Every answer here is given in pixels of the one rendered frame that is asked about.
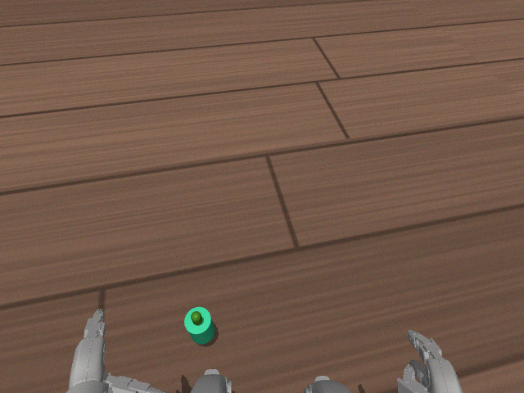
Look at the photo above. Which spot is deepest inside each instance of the bottle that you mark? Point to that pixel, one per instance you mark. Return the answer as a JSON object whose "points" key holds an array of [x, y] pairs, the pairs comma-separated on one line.
{"points": [[199, 325]]}

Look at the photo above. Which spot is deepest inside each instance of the right robot hand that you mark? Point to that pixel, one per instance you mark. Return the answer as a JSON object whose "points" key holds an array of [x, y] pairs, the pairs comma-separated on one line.
{"points": [[438, 376]]}

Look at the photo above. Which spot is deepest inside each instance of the left robot hand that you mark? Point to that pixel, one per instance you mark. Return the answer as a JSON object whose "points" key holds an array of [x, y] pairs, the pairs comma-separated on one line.
{"points": [[88, 363]]}

